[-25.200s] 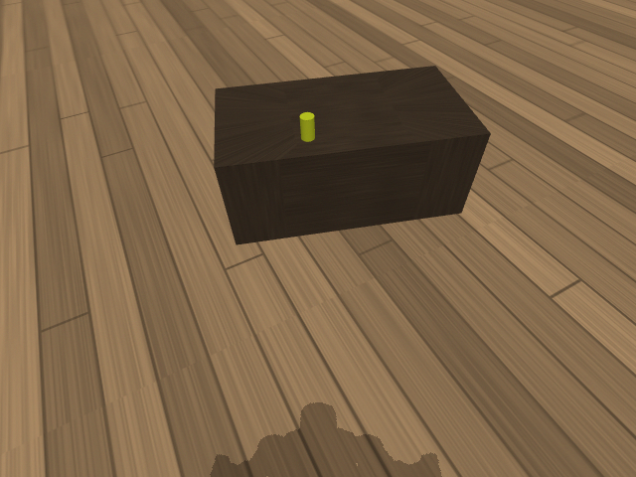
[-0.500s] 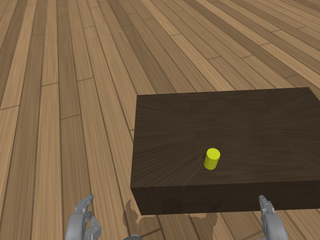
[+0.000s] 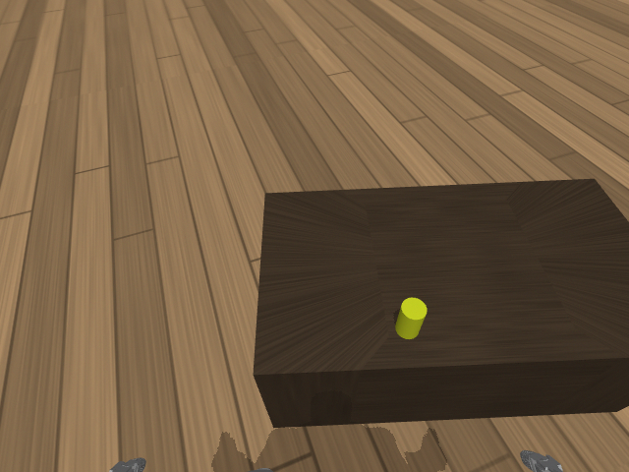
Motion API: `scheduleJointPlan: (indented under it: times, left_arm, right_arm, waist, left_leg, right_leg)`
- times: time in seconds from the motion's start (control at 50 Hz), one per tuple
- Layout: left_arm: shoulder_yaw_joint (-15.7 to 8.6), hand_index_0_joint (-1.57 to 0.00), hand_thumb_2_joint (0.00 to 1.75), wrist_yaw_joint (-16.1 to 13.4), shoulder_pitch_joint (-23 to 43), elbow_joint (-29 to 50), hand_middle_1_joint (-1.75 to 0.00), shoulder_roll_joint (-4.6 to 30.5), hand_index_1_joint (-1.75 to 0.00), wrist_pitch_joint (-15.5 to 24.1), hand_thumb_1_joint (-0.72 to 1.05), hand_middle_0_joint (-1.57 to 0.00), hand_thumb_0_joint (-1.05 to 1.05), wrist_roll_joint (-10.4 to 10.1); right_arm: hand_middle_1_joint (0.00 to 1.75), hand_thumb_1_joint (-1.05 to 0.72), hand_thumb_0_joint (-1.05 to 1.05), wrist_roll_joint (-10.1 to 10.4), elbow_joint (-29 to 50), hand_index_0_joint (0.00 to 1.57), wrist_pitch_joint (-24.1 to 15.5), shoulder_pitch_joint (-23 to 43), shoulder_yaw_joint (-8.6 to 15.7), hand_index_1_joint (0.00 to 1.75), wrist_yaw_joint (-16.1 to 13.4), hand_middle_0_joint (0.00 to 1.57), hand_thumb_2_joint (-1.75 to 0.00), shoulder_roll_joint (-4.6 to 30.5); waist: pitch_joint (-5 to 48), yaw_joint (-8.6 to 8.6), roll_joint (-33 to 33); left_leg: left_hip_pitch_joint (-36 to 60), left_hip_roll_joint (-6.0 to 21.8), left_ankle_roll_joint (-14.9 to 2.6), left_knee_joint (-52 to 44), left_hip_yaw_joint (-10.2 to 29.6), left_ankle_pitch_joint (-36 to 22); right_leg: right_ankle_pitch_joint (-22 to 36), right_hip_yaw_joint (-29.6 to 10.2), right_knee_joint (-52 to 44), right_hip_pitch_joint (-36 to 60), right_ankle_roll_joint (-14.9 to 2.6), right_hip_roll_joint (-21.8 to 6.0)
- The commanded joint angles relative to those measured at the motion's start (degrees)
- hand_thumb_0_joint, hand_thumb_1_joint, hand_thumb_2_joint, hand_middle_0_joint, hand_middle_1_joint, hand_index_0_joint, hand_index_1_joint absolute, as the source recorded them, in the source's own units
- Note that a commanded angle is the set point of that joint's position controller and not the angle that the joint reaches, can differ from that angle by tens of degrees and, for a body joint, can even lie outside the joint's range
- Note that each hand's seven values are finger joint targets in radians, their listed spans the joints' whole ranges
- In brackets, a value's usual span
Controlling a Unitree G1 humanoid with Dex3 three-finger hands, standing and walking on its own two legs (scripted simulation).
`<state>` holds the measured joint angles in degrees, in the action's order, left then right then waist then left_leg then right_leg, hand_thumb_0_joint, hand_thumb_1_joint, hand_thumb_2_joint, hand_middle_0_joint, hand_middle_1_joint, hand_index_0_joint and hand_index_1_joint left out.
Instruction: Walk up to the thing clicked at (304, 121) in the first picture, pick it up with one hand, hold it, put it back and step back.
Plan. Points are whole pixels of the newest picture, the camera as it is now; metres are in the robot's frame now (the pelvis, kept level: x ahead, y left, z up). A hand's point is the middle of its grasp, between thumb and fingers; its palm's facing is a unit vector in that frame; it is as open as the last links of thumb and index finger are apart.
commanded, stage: stand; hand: right
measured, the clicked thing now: (410, 318) +0.47 -0.18 -0.28
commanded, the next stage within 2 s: none
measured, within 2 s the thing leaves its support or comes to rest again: neither
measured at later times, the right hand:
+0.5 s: hand out of the picture +0.06 -0.23 -0.12, palm faces -0.02 +0.93 -0.36, open 7.4 cm
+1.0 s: hand out of the picture +0.06 -0.22 -0.12, palm faces -0.03 +0.94 -0.35, open 7.4 cm
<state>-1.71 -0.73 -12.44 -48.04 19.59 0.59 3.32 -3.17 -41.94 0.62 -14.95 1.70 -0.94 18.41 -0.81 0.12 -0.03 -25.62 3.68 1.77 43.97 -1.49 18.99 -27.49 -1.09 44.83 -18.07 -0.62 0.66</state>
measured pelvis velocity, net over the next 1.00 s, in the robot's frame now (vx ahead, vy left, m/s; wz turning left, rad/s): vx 0.00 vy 0.02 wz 0.01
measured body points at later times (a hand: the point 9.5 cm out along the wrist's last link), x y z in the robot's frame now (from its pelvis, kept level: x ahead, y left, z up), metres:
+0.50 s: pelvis +0.00 +0.01 +0.03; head +0.00 +0.03 +0.48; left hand +0.05 +0.30 -0.11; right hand +0.06 -0.28 -0.10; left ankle +0.04 +0.14 -0.71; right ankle -0.04 -0.12 -0.71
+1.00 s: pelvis +0.00 +0.02 +0.04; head +0.01 +0.04 +0.49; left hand +0.04 +0.32 -0.11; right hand +0.06 -0.27 -0.10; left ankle +0.04 +0.14 -0.71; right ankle -0.04 -0.12 -0.71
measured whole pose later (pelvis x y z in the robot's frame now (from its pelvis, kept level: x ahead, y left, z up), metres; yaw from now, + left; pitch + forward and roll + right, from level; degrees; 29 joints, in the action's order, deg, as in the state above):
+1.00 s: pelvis +0.00 +0.02 +0.04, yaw +0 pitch -3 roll +0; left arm -0.7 -0.3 -8.9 -66.6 19.6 0.0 1.2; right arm -1.1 -66.5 -0.7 -6.9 0.1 -0.7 17.9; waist -3.9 0.1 -1.2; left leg -10.6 1.6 0.1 22.0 -2.6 8.3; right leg -14.7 -1.4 19.7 -2.0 1.8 -1.3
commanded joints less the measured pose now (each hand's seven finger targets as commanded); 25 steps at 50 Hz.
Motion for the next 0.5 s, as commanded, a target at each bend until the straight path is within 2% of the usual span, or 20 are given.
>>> scheduleJointPlan:
  times: [0.0,0.02,0.06,0.12,0.16,0.18,0.2,0.26,0.34,0.4,0.48]
  left_arm:
    - [-2.76,-0.20,0.90,-0.46,1.36,2.56,-0.30,9.26,-0.30,1.83,0.90,-0.20,0.00,-0.64]
    - [-2.77,-0.20,0.90,-0.54,1.60,1.86,-0.30,9.57,-0.30,1.77,0.90,-0.20,0.00,-0.89]
    - [-2.72,-0.20,0.90,-0.64,0.95,0.20,-0.30,9.86,-0.30,1.42,0.90,-0.20,0.00,-1.30]
    - [-2.54,-0.20,0.90,-0.84,1.04,-2.19,-0.30,10.05,-0.30,0.85,0.90,-0.20,0.00,-1.63]
    - [-2.38,-0.20,0.90,-0.87,1.26,-3.76,-0.30,10.27,-0.30,0.65,0.90,-0.20,0.00,-1.72]
    - [-2.37,-0.20,0.90,-0.92,0.61,-4.54,-0.30,10.41,-0.30,0.54,0.90,-0.20,0.00,-1.71]
    - [-2.31,-0.20,0.90,-0.98,0.80,-5.41,-0.30,10.72,-0.30,0.56,0.90,-0.20,0.00,-1.80]
    - [-2.06,-0.20,0.90,-0.93,2.20,-7.00,-0.30,11.01,-0.30,0.58,0.90,-0.20,0.00,-1.91]
    - [-1.79,-0.20,0.90,-0.77,2.37,-9.10,-0.30,10.65,-0.30,0.53,0.90,-0.20,0.00,-2.08]
    - [-1.73,-0.20,0.90,-0.52,2.56,-10.63,-0.30,10.26,-0.30,0.23,0.90,-0.20,0.00,-2.01]
    - [-1.48,-0.20,0.90,-0.33,3.52,-11.83,-0.30,10.25,-0.30,0.55,0.90,-0.20,0.00,-2.01]
  right_arm:
    - [0.30,-0.90,0.00,0.59,0.67,0.20,-3.01,3.12,2.86,0.30,-0.48,0.20,-0.90,9.41]
    - [0.30,-0.90,0.00,0.65,-0.73,0.20,-3.07,3.00,2.70,0.30,-0.58,0.20,-0.90,9.28]
    - [0.30,-0.90,0.00,0.90,-3.29,0.20,-3.14,3.15,2.45,0.30,-0.71,0.20,-0.90,9.65]
    - [0.30,-0.90,0.00,1.07,-6.74,0.20,-2.83,3.75,2.04,0.30,-0.91,0.20,-0.90,10.35]
    - [0.30,-0.90,0.00,1.26,-8.74,0.20,-2.67,3.65,1.69,0.30,-1.06,0.20,-0.90,10.55]
    - [0.30,-0.90,0.00,1.34,-9.69,0.20,-2.60,4.03,1.62,0.30,-1.11,0.20,-0.90,10.49]
    - [0.30,-0.90,0.00,1.48,-10.54,0.20,-2.56,4.30,1.42,0.30,-1.06,0.20,-0.90,10.37]
    - [0.30,-0.90,0.00,1.54,-12.89,0.20,-2.24,4.89,1.11,0.30,-1.07,0.20,-0.90,10.70]
    - [0.30,-0.90,0.00,1.66,-15.45,0.20,-2.34,5.77,0.84,0.30,-0.87,0.20,-0.90,10.90]
    - [0.30,-0.90,0.00,1.58,-16.72,0.20,-2.31,7.18,0.83,0.30,-0.88,0.20,-0.90,11.38]
    - [0.30,-0.90,0.00,1.86,-18.10,0.20,-2.57,7.91,0.62,0.30,-0.69,0.20,-0.90,11.04]
  waist:
    - [4.67,0.10,-0.62]
    - [5.42,-0.06,-0.91]
    - [4.62,-0.12,-0.45]
    - [3.49,0.06,0.25]
    - [2.24,-0.47,-0.47]
    - [2.65,-0.10,-0.65]
    - [2.13,-0.44,-1.24]
    - [-0.53,-1.00,-1.30]
    - [-1.51,-0.64,0.31]
    - [-2.57,-0.26,2.36]
    - [-0.65,-0.29,1.43]
  left_leg:
    - [10.92,2.07,-5.31,-7.34,4.55,-13.83]
    - [12.21,2.06,-5.11,-7.02,4.01,-17.29]
    - [14.26,2.40,-4.93,-8.40,4.29,-18.96]
    - [14.36,3.04,-4.90,-11.33,4.59,-18.16]
    - [15.10,3.07,-4.62,-13.34,4.56,-18.07]
    - [16.22,3.14,-4.64,-13.42,4.36,-17.92]
    - [16.41,3.01,-4.32,-13.97,4.29,-18.65]
    - [17.24,2.76,-3.65,-16.41,3.96,-16.19]
    - [17.28,3.28,-3.46,-19.72,5.01,-13.49]
    - [16.18,3.72,-3.31,-23.12,6.22,-7.42]
    - [18.08,3.70,-3.06,-23.13,5.73,-11.78]
  right_leg:
    - [16.25,-6.48,-13.35,-1.95,-3.19,-4.18]
    - [20.37,-6.56,-13.43,-0.37,-3.06,-4.56]
    - [21.72,-6.58,-14.63,-0.33,-2.85,-4.55]
    - [21.02,-6.07,-16.74,2.07,-2.59,-4.57]
    - [21.12,-6.28,-18.43,2.83,-2.40,-4.69]
    - [21.61,-6.26,-19.50,3.46,-2.29,-4.97]
    - [22.86,-6.47,-20.43,4.07,-2.12,-5.39]
    - [20.61,-7.04,-23.67,3.98,-1.81,-5.88]
    - [18.32,-5.62,-25.47,5.66,-1.51,-5.60]
    - [14.32,-4.79,-26.14,6.48,-1.41,-5.02]
    - [16.84,-4.87,-27.34,8.20,-1.11,-5.86]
